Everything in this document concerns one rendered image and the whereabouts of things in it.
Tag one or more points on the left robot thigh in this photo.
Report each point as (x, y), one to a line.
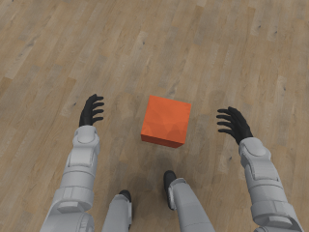
(119, 216)

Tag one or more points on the robot left upper arm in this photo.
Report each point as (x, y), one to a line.
(69, 222)

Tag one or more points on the robot right hand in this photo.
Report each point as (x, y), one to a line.
(238, 126)

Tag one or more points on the right robot thigh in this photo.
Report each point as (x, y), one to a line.
(191, 214)

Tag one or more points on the robot left hand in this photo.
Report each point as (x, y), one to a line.
(86, 117)

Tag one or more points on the robot thigh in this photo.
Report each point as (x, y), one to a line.
(191, 214)
(119, 216)

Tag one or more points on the robot right forearm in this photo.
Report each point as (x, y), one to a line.
(270, 206)

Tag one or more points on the carton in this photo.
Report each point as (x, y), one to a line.
(165, 122)

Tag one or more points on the robot left forearm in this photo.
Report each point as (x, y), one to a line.
(75, 193)

